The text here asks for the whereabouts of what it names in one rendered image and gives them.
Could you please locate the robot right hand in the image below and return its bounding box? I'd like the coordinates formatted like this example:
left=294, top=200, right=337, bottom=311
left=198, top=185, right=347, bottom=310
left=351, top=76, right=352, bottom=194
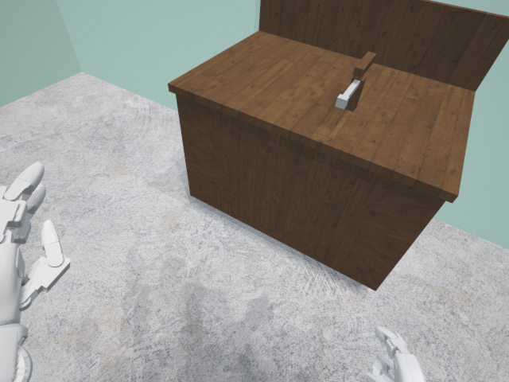
left=367, top=325, right=426, bottom=382

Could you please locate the counter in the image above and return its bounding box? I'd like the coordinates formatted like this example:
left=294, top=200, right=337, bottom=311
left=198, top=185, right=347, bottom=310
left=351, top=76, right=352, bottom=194
left=168, top=0, right=509, bottom=291

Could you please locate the robot left forearm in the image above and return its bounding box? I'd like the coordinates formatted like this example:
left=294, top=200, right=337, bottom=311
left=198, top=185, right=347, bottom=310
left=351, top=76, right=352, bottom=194
left=0, top=323, right=33, bottom=382

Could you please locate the tap lever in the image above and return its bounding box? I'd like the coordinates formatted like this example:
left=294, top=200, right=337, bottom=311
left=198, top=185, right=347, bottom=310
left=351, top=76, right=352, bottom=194
left=335, top=80, right=360, bottom=109

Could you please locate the robot left hand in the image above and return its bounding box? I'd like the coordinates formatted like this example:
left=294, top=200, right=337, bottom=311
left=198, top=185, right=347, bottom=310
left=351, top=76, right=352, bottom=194
left=0, top=162, right=71, bottom=325

